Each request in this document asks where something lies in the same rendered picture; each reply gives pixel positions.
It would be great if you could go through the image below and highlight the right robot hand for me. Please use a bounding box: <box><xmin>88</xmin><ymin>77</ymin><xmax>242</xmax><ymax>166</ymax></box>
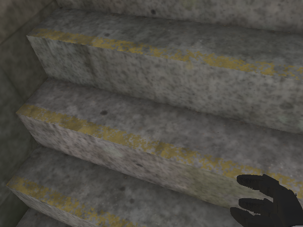
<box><xmin>230</xmin><ymin>174</ymin><xmax>303</xmax><ymax>227</ymax></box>

